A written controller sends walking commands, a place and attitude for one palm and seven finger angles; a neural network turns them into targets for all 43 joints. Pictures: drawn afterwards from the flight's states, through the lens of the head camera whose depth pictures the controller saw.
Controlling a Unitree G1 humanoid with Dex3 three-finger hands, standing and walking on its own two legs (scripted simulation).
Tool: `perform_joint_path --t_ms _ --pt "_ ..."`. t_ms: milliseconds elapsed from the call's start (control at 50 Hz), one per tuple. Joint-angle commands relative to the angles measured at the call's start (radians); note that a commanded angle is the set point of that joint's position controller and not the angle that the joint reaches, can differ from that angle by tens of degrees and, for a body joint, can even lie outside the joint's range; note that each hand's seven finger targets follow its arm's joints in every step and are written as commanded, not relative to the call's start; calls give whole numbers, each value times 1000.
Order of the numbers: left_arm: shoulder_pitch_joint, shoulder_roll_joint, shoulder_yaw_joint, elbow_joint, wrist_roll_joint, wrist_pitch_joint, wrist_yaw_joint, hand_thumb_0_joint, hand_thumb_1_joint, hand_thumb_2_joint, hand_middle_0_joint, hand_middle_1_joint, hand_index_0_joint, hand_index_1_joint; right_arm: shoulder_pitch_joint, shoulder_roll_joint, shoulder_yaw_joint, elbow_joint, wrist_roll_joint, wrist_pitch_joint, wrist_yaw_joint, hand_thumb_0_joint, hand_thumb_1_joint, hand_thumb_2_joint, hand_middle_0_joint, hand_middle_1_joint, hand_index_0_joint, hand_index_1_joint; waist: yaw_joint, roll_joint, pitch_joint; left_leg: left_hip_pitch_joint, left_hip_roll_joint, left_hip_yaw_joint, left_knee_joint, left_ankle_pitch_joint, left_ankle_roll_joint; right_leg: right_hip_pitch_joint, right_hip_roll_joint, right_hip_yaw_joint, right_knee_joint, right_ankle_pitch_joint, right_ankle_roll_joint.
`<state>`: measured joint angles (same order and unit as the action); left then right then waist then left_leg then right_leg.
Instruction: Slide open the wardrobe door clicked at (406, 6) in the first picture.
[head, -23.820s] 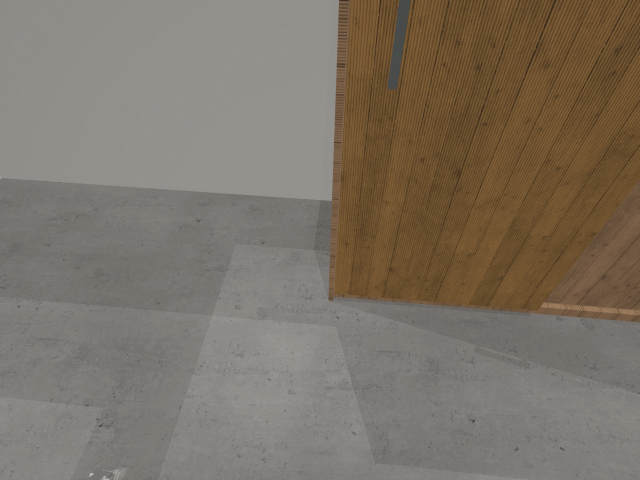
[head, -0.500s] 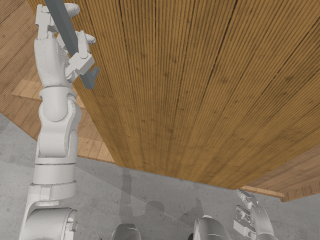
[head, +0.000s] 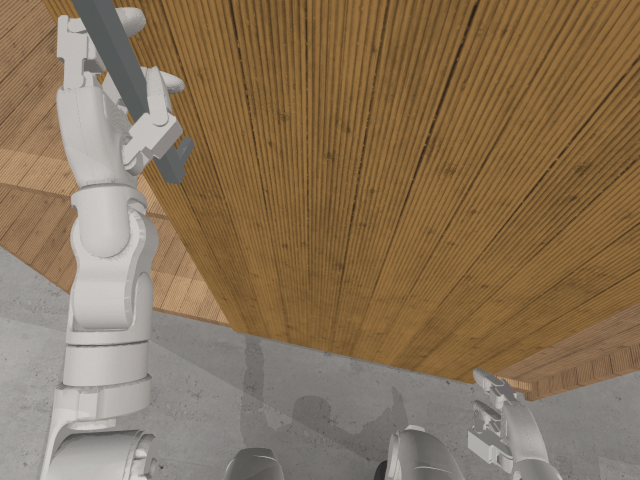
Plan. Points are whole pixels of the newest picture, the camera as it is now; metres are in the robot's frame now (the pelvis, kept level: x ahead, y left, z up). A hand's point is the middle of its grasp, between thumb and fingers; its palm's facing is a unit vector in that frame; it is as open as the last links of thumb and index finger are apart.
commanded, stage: step sideways, sliding the door along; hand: left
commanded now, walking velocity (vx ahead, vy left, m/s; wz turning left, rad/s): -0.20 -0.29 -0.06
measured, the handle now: (123, 28) +0.41 +0.26 +0.27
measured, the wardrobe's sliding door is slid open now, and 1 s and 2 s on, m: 0.54 0.57 0.57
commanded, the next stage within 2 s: stop walking and hold the door there in 0.40 s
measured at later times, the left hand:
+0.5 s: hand (209, 120) +0.38 +0.19 +0.21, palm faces +0.56 -0.83 -0.02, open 7.0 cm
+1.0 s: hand (194, 118) +0.38 +0.20 +0.21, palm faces +0.63 -0.75 -0.20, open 6.9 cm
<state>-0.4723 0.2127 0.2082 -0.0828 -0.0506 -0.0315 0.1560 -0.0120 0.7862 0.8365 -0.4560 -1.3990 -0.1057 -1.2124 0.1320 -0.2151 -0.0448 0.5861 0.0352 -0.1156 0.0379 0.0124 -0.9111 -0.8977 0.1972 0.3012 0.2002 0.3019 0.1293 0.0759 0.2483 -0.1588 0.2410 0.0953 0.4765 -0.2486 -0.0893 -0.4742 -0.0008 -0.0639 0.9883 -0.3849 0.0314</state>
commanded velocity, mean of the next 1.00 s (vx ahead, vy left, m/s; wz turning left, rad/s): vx -0.12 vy -0.06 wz -0.03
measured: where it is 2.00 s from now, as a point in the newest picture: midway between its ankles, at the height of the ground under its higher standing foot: outside the picture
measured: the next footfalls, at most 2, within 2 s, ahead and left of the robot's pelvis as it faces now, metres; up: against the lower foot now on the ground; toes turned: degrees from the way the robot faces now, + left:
right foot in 0.18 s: +0.08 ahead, -0.21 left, +0.00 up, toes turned -6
left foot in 0.36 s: +0.05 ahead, +0.06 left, +0.00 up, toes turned +10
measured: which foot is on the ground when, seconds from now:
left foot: down 0.00-0.20, up 0.22-0.34, down 0.36-0.68, up 0.70-0.96, down 0.98-1.00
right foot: up 0.00-0.16, down 0.18-0.34, up 0.36-0.66, down 0.68-0.98, up 1.00-1.00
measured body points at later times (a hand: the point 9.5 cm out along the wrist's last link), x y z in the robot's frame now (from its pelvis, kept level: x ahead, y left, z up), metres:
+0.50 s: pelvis +0.02 -0.11 +0.00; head +0.11 -0.08 +0.44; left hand +0.34 +0.23 +0.21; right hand +0.22 -0.32 -0.10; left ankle +0.01 +0.05 -0.74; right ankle +0.04 -0.25 -0.67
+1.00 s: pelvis +0.00 -0.14 -0.02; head -0.01 -0.16 +0.43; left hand +0.34 +0.24 +0.22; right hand +0.08 -0.46 -0.11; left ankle +0.04 -0.03 -0.75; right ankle +0.07 -0.29 -0.74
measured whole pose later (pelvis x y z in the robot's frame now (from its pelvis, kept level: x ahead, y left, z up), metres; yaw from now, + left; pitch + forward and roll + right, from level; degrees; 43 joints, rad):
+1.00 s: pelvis +0.00 -0.14 -0.02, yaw -6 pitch -2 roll +0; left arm -0.39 0.61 0.60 0.52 -0.03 -0.13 0.14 -0.08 0.63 0.83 -0.46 -1.40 -0.21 -1.26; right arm 0.24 -0.37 -0.04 0.72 0.05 -0.07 -0.08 0.01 -0.91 -0.90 0.20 0.30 0.20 0.30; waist -0.04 0.04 0.03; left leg -0.28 0.03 0.05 0.60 -0.29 0.01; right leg -0.39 -0.05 -0.04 0.61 -0.20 0.01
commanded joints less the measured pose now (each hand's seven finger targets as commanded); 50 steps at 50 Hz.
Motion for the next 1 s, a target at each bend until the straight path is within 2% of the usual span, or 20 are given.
perform_joint_path --t_ms 0,100,180,220,280,300,320,340,380,480,500,560,620,640,680,720,840,920,960,980 --pt "-399 0 -272 -360 6 -143 -116 0 900 900 -450 -1400 -450 -1400 -80 -121 -37 -170 -2 -60 -12 0 -900 -900 200 300 200 300 -144 292 -491 268 178 35 -77 813 172 83 7 -35 -88 63 8" --pt "-358 53 -231 -339 -4 -158 -96 0 900 900 -450 -1400 -450 -1400 -85 -107 -20 -165 13 -77 -17 0 -900 -900 200 300 200 300 -141 277 -481 212 156 27 56 671 180 270 23 -52 -417 179 4" --pt "-313 234 -109 -378 16 -166 -59 0 900 900 -450 -1400 -450 -1400 -96 -40 15 -145 20 -77 -47 0 -900 -900 200 300 200 300 -126 -162 -534 -193 -139 25 437 -338 27 533 -311 215 -509 1432 -122" --pt "-264 247 -37 -405 -1 -165 -49 0 900 900 -450 -1400 -450 -1400 -86 -65 -4 -109 22 -71 -66 0 -900 -900 200 300 200 300 -104 -394 -599 -303 -168 -82 564 -479 48 645 -339 274 -420 1576 -200" --pt "-258 169 -74 -441 -13 -187 -28 0 900 900 -450 -1400 -450 -1400 -75 -59 23 -77 14 -44 -81 0 -900 -900 200 300 200 300 -159 -236 -628 -114 -117 -30 39 -66 41 608 -235 98 -266 1343 -141" --pt "-299 186 -72 -478 -23 -198 -38 0 900 900 -450 -1400 -450 -1400 -66 -83 -6 -89 7 -28 -86 0 -900 -900 200 300 200 300 -181 -172 -655 192 -17 -62 -48 479 80 353 -161 45 -182 1029 -63" --pt "-317 160 -90 -506 -30 -203 -58 0 900 900 -450 -1400 -450 -1400 -93 -145 -47 -118 -5 -32 -75 0 -900 -900 200 300 200 300 -154 87 -683 465 268 -330 -27 1223 220 8 -29 13 -38 201 18" --pt "-357 123 -102 -456 -12 -201 -80 0 900 900 -450 -1400 -450 -1400 -81 -155 -49 -120 -7 -36 -29 0 -900 -900 200 300 200 300 -137 120 -688 512 324 -262 -8 1332 256 -56 -9 113 75 -248 -6" --pt "-436 95 -123 -461 18 -203 -82 0 900 900 -450 -1400 -450 -1400 -73 -136 -51 -131 -12 -58 -3 0 -900 -900 200 300 200 300 -146 296 -574 483 262 -174 13 1223 242 -115 -6 96 68 -210 -12" --pt "-342 120 -131 -368 14 -153 -93 0 900 900 -450 -1400 -450 -1400 -60 -126 -49 -153 2 -83 -2 0 -900 -900 200 300 200 300 -132 311 -506 417 159 22 -31 1005 173 11 32 -29 -63 42 -2" --pt "-114 693 461 80 39 -147 -40 0 900 900 -450 -1400 -450 -1400 37 -205 -78 -52 -12 -53 -34 0 -900 -900 200 300 200 300 -115 308 -521 394 169 54 -66 994 177 -9 50 -50 -25 34 20" --pt "-167 554 301 -12 28 -175 -56 0 900 900 -450 -1400 -450 -1400 10 -168 -39 -108 0 -61 -39 0 -900 -900 200 300 200 300 -125 418 -472 319 131 97 -4 894 134 64 49 -77 -270 65 3" --pt "-64 647 373 128 45 -182 -50 0 900 900 -450 -1400 -450 -1400 32 -179 -30 -100 23 -71 -52 0 -900 -900 200 300 200 300 -111 211 -497 156 14 121 255 553 90 323 23 -73 -582 435 0" --pt "-45 725 421 182 59 -186 -44 0 900 900 -450 -1400 -450 -1400 20 -151 -22 -102 20 -60 -68 0 -900 -900 200 300 200 300 -113 -65 -500 -62 -98 102 456 69 68 469 -141 104 -575 860 -59" --pt "63 843 548 324 48 -147 -14 0 900 900 -450 -1400 -450 -1400 -22 -128 11 -100 12 -44 -100 0 -900 -900 200 300 200 300 -99 -171 -458 -351 -174 -97 698 -401 59 484 -413 345 -507 1340 -187" --pt "4 829 591 304 17 -150 -3 0 900 900 -450 -1400 -450 -1400 -17 -169 -2 -63 32 -37 -98 0 -900 -900 200 300 200 300 -109 -347 -549 -338 -193 -173 809 -330 51 504 -376 332 -486 1124 -189" --pt "-52 798 550 425 30 -150 -7 0 900 900 -450 -1400 -450 -1400 -38 -204 -4 -17 13 -15 -122 0 -900 -900 200 300 200 300 -110 -290 -503 -153 -209 -102 416 -218 83 272 -319 228 -603 491 -142" --pt "-126 725 447 397 35 -177 -13 0 900 900 -450 -1400 -450 -1400 18 -224 -10 -8 4 -7 -125 0 -900 -900 200 300 200 300 -136 -78 -457 40 -190 -66 -39 -5 96 135 -207 157 -574 91 -92" --pt "-166 698 399 341 25 -199 -13 0 900 900 -450 -1400 -450 -1400 21 -269 -19 -41 11 7 -130 0 -900 -900 200 300 200 300 -114 260 -370 -76 50 -347 -257 -96 197 103 -34 14 -352 -41 -28" --pt "-110 665 364 413 34 -184 -15 0 900 900 -450 -1400 -450 -1400 41 -217 1 -28 11 12 -131 0 -900 -900 200 300 200 300 -121 256 -367 -169 74 -380 -311 -123 233 137 13 31 -186 -64 -33"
